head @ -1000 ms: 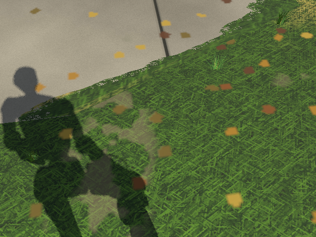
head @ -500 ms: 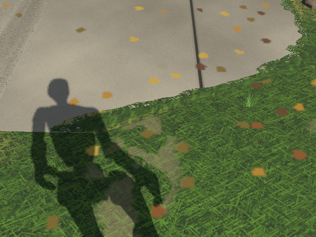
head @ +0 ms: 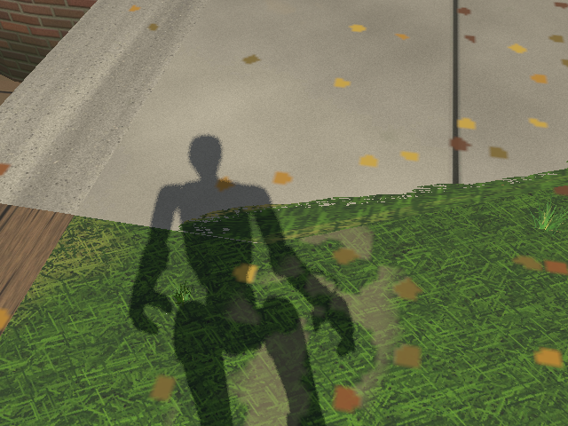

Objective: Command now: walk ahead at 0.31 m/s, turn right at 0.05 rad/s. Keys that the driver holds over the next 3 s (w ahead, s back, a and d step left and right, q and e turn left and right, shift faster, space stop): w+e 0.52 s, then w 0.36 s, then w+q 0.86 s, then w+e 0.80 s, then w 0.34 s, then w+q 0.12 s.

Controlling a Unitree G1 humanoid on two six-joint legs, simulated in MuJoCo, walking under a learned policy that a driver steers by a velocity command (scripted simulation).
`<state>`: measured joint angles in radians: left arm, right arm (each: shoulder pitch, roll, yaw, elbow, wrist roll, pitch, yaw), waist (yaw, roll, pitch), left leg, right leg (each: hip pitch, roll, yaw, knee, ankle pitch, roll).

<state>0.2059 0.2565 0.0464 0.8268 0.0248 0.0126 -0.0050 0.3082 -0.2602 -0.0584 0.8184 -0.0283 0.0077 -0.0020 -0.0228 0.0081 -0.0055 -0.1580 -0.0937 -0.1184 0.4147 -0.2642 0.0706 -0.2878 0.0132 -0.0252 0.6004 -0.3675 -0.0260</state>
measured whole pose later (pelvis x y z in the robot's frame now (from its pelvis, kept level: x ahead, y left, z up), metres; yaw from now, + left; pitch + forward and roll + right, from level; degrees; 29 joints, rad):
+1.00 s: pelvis +0.46 -0.11 -0.02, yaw -20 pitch +2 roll +1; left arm -0.01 0.22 0.01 0.75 0.05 -0.06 -0.04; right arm 0.49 -0.22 -0.03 0.97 -0.01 -0.07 0.01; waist -0.09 -0.01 0.04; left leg 0.02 -0.01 0.07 0.41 -0.43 0.02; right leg -0.44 -0.01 -0.06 0.51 -0.12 -0.09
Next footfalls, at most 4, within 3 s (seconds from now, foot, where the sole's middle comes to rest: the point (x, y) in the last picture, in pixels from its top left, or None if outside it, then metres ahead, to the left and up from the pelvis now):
0.04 right None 0.04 -0.10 -0.78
0.50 left None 0.39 0.04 -0.78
1.00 right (400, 406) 0.56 -0.24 -0.78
1.52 left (336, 294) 0.88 -0.12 -0.78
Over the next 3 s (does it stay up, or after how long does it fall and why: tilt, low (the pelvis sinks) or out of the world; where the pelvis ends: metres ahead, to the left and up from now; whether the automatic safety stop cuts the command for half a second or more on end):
stays up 1.54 -0.23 0.00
